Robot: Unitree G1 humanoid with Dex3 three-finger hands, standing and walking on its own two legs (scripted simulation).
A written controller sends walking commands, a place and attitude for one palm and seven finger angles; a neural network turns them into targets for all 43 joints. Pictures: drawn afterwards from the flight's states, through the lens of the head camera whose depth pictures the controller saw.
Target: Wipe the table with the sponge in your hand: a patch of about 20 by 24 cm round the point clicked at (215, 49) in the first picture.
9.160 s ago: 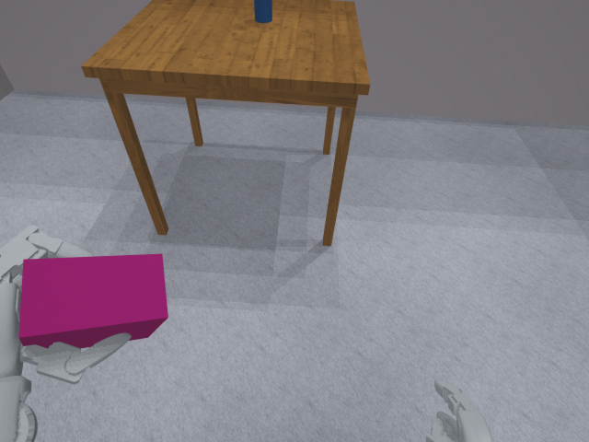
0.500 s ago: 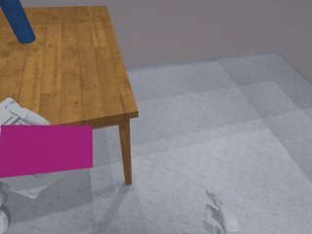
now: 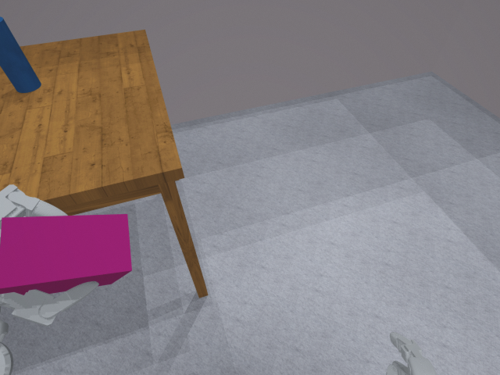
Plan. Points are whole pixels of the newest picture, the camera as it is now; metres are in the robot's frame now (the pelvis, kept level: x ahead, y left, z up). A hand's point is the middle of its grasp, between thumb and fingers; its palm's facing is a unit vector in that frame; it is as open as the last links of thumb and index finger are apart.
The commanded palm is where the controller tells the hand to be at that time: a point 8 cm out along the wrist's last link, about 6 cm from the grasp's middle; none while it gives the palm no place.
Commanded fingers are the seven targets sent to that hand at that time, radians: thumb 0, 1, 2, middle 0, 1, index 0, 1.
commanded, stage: come to a stop and stand still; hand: left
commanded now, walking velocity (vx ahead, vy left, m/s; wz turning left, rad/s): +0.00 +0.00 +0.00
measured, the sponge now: (84, 255) +0.23 +0.21 +0.15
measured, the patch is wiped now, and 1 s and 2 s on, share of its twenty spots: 0.00 0.00 0.00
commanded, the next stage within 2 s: look again from close up in 1.38 s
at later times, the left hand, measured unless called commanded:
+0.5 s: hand (24, 313) +0.16 +0.24 +0.16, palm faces +0.39 -0.84 -0.39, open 10.4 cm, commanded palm +0.11 +0.28 +0.18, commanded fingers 0.00 0.10 1.30 -1.20 -1.60 -1.20 -1.60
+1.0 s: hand (11, 297) +0.18 +0.27 +0.15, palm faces +0.39 -0.84 -0.39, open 10.4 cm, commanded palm +0.12 +0.31 +0.18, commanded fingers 0.00 0.10 1.30 -1.20 -1.60 -1.20 -1.60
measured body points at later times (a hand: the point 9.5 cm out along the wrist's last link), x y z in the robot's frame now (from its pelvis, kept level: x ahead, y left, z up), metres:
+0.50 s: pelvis -0.05 +0.01 +0.00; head -0.06 +0.00 +0.45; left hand +0.13 +0.28 +0.18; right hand +0.10 -0.22 -0.10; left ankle -0.03 +0.11 -0.74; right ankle +0.02 -0.05 -0.74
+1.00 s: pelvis -0.04 +0.03 +0.00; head -0.03 +0.03 +0.45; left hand +0.15 +0.31 +0.18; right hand +0.12 -0.20 -0.09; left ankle -0.03 +0.11 -0.74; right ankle +0.02 -0.05 -0.74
